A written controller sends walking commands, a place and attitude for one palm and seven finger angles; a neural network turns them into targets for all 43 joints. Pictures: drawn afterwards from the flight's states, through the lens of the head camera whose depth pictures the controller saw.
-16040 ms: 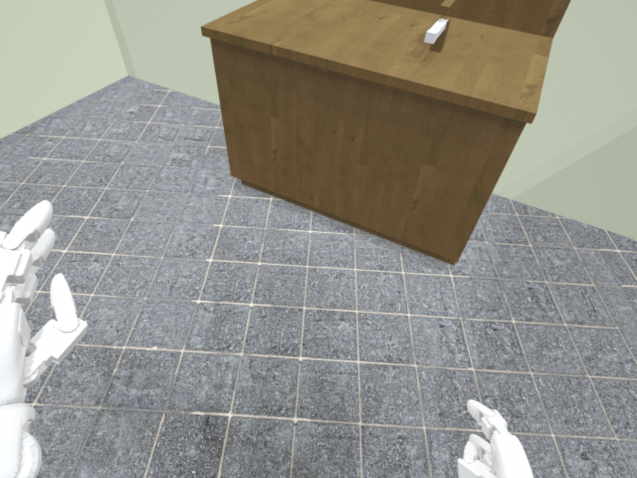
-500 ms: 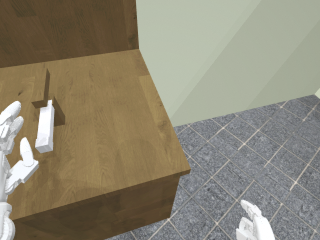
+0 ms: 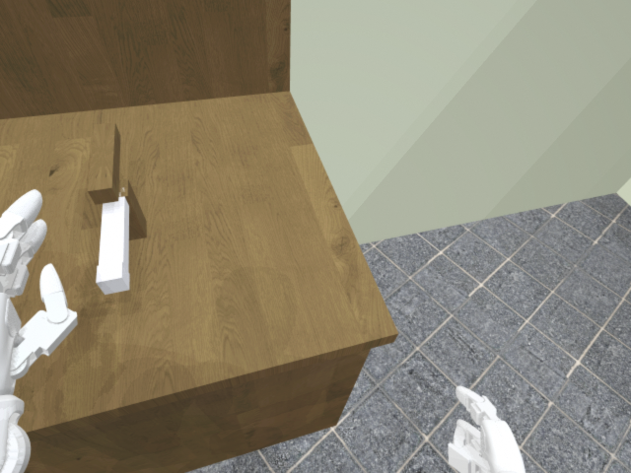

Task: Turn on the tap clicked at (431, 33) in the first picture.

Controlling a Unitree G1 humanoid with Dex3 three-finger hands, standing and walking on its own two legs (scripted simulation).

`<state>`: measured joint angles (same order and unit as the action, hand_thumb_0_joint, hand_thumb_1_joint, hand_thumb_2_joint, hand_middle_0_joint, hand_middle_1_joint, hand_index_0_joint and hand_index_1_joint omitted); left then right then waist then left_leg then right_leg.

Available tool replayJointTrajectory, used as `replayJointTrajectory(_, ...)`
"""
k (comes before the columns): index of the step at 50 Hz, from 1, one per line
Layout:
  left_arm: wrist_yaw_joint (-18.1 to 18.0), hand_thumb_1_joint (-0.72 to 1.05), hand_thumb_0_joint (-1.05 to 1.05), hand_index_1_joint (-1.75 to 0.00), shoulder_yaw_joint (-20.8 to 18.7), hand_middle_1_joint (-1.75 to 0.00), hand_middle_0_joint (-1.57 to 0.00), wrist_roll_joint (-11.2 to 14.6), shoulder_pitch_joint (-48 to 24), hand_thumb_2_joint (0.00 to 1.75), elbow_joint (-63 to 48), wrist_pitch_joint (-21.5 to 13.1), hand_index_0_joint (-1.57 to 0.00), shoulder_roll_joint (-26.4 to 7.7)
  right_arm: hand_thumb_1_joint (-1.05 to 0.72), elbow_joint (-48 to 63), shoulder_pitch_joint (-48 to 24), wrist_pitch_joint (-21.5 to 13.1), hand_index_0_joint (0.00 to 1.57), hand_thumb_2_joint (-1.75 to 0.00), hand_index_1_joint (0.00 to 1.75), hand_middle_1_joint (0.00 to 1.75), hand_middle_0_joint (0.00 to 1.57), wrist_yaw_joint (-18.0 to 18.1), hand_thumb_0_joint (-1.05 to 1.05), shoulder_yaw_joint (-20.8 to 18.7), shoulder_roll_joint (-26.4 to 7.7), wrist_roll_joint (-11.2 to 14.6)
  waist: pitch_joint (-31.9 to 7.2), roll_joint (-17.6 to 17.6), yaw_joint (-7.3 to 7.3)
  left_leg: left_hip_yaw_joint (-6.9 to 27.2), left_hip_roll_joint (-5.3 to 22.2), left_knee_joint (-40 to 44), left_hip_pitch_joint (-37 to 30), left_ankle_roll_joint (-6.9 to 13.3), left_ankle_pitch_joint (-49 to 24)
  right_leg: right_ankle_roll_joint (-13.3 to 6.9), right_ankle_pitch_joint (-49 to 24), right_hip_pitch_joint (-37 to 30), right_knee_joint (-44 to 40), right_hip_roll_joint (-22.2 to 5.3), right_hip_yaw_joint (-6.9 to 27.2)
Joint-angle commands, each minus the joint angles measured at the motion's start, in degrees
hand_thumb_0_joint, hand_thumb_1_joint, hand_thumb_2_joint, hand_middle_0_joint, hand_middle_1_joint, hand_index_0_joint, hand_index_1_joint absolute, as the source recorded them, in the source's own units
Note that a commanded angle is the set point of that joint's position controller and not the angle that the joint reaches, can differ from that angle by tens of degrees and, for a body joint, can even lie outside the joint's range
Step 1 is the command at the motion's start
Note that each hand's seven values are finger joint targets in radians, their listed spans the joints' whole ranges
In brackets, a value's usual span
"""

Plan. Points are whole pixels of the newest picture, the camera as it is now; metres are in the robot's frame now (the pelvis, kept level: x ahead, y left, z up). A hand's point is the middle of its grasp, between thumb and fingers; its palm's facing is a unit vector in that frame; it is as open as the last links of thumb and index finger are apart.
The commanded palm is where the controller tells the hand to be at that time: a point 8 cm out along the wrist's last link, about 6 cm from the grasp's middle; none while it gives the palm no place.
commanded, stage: come to a stop and stand still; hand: left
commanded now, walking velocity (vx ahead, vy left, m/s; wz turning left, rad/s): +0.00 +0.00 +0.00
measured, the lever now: (113, 278) +0.31 +0.28 +0.06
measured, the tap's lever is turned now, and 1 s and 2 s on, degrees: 0 0 0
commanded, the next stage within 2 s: look again from close up in 0.40 s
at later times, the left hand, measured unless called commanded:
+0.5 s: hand (55, 319) +0.21 +0.26 +0.15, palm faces +0.37 -0.85 -0.37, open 7.4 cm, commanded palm +0.15 +0.29 +0.17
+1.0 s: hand (0, 283) +0.22 +0.29 +0.19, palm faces +0.48 -0.76 -0.43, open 7.4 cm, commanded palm +0.14 +0.28 +0.17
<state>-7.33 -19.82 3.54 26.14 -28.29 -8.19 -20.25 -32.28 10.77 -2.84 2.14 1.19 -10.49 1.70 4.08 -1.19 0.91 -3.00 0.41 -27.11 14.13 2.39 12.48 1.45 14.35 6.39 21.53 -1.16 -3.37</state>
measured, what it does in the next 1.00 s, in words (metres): stands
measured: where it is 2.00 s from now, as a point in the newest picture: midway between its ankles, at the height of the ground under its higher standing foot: outside the picture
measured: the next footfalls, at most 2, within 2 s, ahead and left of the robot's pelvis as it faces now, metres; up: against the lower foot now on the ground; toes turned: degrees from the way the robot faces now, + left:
none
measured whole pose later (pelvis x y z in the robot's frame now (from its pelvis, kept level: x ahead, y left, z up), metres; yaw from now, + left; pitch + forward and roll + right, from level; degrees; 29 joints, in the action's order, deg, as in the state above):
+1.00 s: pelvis -0.03 +0.00 +0.00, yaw -1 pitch +0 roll -2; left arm -4.2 -27.2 -0.3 9.6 -22.2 -14.2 -28.4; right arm -33.8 12.2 -9.0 1.4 0.1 -11.5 -0.1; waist 6.4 -3.5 4.8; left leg -3.5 1.0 -29.9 18.3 2.4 11.7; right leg 1.1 14.1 11.5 25.9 -0.8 -2.8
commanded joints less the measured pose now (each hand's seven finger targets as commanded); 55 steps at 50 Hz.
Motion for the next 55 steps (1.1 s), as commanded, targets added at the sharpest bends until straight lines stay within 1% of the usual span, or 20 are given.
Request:
replayJointTrajectory(1,-0.8,0.9,0.0,-0.3,-5.8,-0.3,-0.2,-0.3,-5.4,0.9,-14.9,-4.5,-0.2,-9.9,-0.9,8.9,-4.6,-3.9,0.2,-0.9,0.3,0.3,0.2,0.5,0.0,-3.5,-7.8,-0.2,-9.9,6.2,-0.56,7.3,6.1,5.9,-4.3,0.0,-7.3,-2.7,-11.5,-1.3,-1.3,-3.2,3.2)
replayJointTrajectory(24,-0.7,0.9,0.0,-0.3,-6.0,-0.3,-0.2,-0.6,-2.6,0.9,-12.5,-5.4,-0.2,-9.0,-0.9,8.2,-4.0,-4.7,0.2,-0.9,0.3,0.3,0.2,0.5,0.0,-3.5,-7.8,-0.6,-8.9,5.9,-0.67,8.6,6.4,8.4,-2.8,-0.3,-1.6,-2.6,-7.6,-0.7,-1.9,-2.4,2.2)
replayJointTrajectory(25,-0.3,0.9,0.0,-0.3,-38.9,-0.3,-0.2,-9.3,-60.9,0.9,-24.0,-10.9,-0.2,-54.5,-0.9,7.1,-0.1,-7.4,0.2,-0.9,0.3,0.3,0.2,0.2,0.0,-3.8,-9.3,-4.2,-1.5,-2.8,2.25,4.3,6.5,-1.9,4.3,-0.7,-10.3,-4.1,-11.7,10.3,-4.1,-5.0,6.4)
replayJointTrajectory(26,2.1,0.9,0.0,-0.3,-15.7,-0.3,-0.2,-4.3,-27.9,0.9,9.1,-8.8,-0.2,-18.9,-0.9,3.0,-2.2,-7.5,0.2,-0.9,0.3,0.3,0.2,0.2,0.0,-1.7,-3.2,-2.8,-11.5,-2.5,-0.08,5.2,2.5,2.0,-5.2,-1.2,-14.7,-5.7,-14.4,7.9,1.0,-5.5,6.6)
replayJointTrajectory(27,1.9,0.9,0.0,-0.3,-12.9,-0.3,-0.2,-2.3,-14.1,0.9,3.5,-9.1,-0.2,-16.0,-0.9,6.5,-1.6,-8.2,0.2,-0.9,0.3,0.3,0.2,0.1,0.0,-3.9,-6.8,-1.7,-11.2,2.1,2.26,4.0,3.6,1.6,-7.7,-1.8,-17.3,-4.1,-17.1,5.6,-1.4,-3.5,8.6)
replayJointTrajectory(28,1.9,0.9,0.0,-0.3,-5.2,-0.3,-0.2,-0.9,-8.2,0.9,8.7,-7.2,-0.2,-5.7,-0.9,6.4,-1.8,-8.5,0.2,-0.9,0.3,0.3,0.2,-0.6,0.0,-4.4,-7.4,-0.3,-14.7,8.0,1.19,2.9,4.1,2.2,-10.6,-1.8,-18.2,-4.0,-14.8,3.0,2.2,-3.1,6.4)
replayJointTrajectory(29,2.1,0.9,0.0,-0.3,-5.1,-0.3,-0.2,-1.4,-12.2,0.9,-1.2,-7.8,-0.2,-8.7,-0.9,7.6,-1.4,-8.4,0.2,-0.9,0.3,0.3,0.2,-1.3,0.0,-5.3,-9.3,-0.6,-16.0,11.4,0.96,3.9,4.8,2.8,-9.7,-1.1,-19.1,-3.3,-13.4,2.2,3.1,-3.2,6.1)
replayJointTrajectory(31,2.5,0.9,0.0,-0.3,-2.0,-0.3,-0.2,-1.1,-8.1,0.9,-7.9,-8.7,-0.2,-6.7,-0.9,8.0,-3.0,-8.6,0.2,-0.9,0.3,0.3,0.2,-2.7,0.0,-4.7,-8.8,-0.7,-15.6,10.6,1.28,5.0,6.0,3.6,-7.8,-0.6,-17.6,-2.7,-10.5,1.6,3.3,-2.6,4.9)
replayJointTrajectory(33,1.9,0.9,0.0,-0.3,-1.6,-0.3,-0.2,-0.7,-2.3,0.9,-8.9,-8.0,-0.2,-6.2,-0.9,8.7,-5.0,-8.8,0.2,-0.9,0.3,0.3,0.2,-3.2,0.0,-3.9,-7.8,-0.1,-13.8,5.4,1.63,4.9,6.0,4.7,-4.7,-0.2,-10.8,-2.1,-8.1,0.9,3.2,-2.0,3.7)
replayJointTrajectory(37,0.8,0.9,0.0,-0.3,-9.6,-0.3,-0.2,-0.8,-3.2,0.9,-10.8,-8.5,-0.2,-13.2,-0.9,9.8,-5.1,-8.1,0.2,-0.9,0.3,0.3,0.2,-1.5,0.0,-3.8,-8.1,-0.7,-9.3,-3.3,0.84,4.9,3.7,4.6,-0.5,-1.1,1.0,-2.5,-2.5,3.9,-1.3,-2.9,5.3)
replayJointTrajectory(38,0.0,0.9,0.0,-0.3,-13.9,-0.3,-0.2,-0.7,-4.6,0.9,-11.7,-8.6,-0.2,-17.4,-0.9,9.5,-6.0,-7.6,0.2,-0.9,0.3,0.3,0.2,-0.8,0.0,-3.7,-8.2,-0.7,-8.7,-2.5,0.82,5.0,3.7,4.7,-0.9,-1.2,2.1,-2.5,-0.7,5.2,-1.6,-3.0,5.3)
replayJointTrajectory(39,0.2,0.9,0.0,-0.3,-12.2,-0.3,-0.2,-0.3,-5.3,0.9,-10.6,-8.8,-0.2,-14.7,-0.9,9.6,-5.6,-7.3,0.2,-0.9,0.3,0.3,0.2,-0.4,0.0,-3.6,-7.9,-1.0,-7.9,-1.1,0.27,5.3,3.5,4.9,-0.3,-0.9,2.7,-2.8,-0.1,5.6,-1.9,-3.1,5.5)
replayJointTrajectory(43,0.3,0.9,0.0,-0.3,-11.3,-0.3,-0.2,-0.3,-10.3,0.9,-11.9,-9.3,-0.2,-14.4,-0.9,8.9,-5.4,-7.9,0.2,-0.9,0.3,0.3,0.2,0.5,0.0,-3.5,-7.8,-0.8,-7.9,7.0,0.06,5.1,4.1,5.8,-1.3,-0.7,2.7,-2.7,-2.8,4.5,-1.2,-2.3,5.7)
replayJointTrajectory(46,0.7,0.9,0.0,-0.3,-6.6,-0.3,-0.2,-1.0,-11.1,0.9,-12.7,-9.6,-0.2,-10.3,-0.9,8.3,-4.1,-9.3,0.2,-0.9,0.3,0.3,0.2,0.1,0.0,-3.6,-8.2,-0.9,-9.9,9.1,0.18,5.1,4.4,6.0,-3.6,-0.6,0.1,-2.7,-5.6,2.8,-0.5,-1.8,5.3)
replayJointTrajectory(47,1.4,0.9,0.0,-0.3,-37.8,-0.3,-0.2,-9.5,-63.1,0.9,-24.9,-15.3,-0.2,-54.7,-0.9,5.8,1.7,-11.2,0.2,-0.9,0.3,0.3,0.2,-0.7,0.0,-3.4,-9.1,-5.3,-4.2,2.9,2.9,3.4,5.4,-2.2,2.0,-1.2,-3.9,-4.5,-11.6,13.4,-4.4,-5.0,10.5)
replayJointTrajectory(48,2.2,0.9,0.0,-0.3,-19.6,-0.3,-0.2,-4.7,-42.9,0.9,1.3,-10.5,-0.2,-28.2,-0.9,2.1,-2.5,-8.5,0.2,-0.9,0.3,0.3,0.2,-0.4,0.0,-3.1,-5.7,-1.1,-5.4,11.8,0.07,4.4,6.5,-0.3,-4.5,-2.0,-7.4,-6.4,-5.4,14.0,1.9,-7.4,4.8)
replayJointTrajectory(49,2.8,0.9,0.0,-0.3,-11.1,-0.3,-0.2,-2.7,-30.4,0.9,-6.3,-10.0,-0.2,-18.0,-0.9,6.0,-3.4,-8.5,0.2,-0.9,0.3,0.3,0.2,-1.5,0.0,-4.1,-7.5,-2.0,-7.8,11.4,1.53,4.9,5.9,3.7,-7.2,-1.8,-7.2,-5.5,-7.5,8.8,3.9,-3.3,5.5)
replayJointTrajectory(51,4.1,0.9,0.0,-0.3,-2.1,-0.3,-0.2,-2.0,-20.2,0.9,-0.6,-8.6,-0.2,-7.4,-0.9,7.0,-0.9,-10.0,0.2,-0.9,0.3,0.3,0.2,-2.6,0.0,-5.1,-8.7,-0.1,-14.0,15.4,1.02,3.3,5.1,3.0,-11.0,-0.5,-8.9,-3.4,-9.1,7.3,5.1,-2.3,6.0)
replayJointTrajectory(53,4.2,0.9,0.0,-0.3,0.9,-0.3,-0.2,-0.9,-7.2,0.9,-3.1,-7.0,-0.2,-2.2,-0.9,7.7,-1.4,-9.2,0.2,-0.9,0.3,0.3,0.2,-4.3,0.0,-5.1,-8.0,0.6,-16.3,14.9,1.44,5.2,6.8,4.0,-12.4,0.2,-12.8,-2.5,-8.3,6.7,8.6,-1.1,3.1)
replayJointTrajectory(55,3.9,0.9,0.0,-0.3,-3.1,-0.3,-0.2,-1.6,-2.1,0.9,-10.3,-6.7,-0.2,-7.3,-0.9,9.9,-2.0,-8.0,0.2,-0.9,0.3,0.3,0.2,-4.9,0.0,-4.9,-8.8,0.2,-14.9,7.0,1.54,5.5,8.0,4.8,-7.3,-0.1,-12.2,-2.3,-6.7,3.9,6.8,-1.2,2.2)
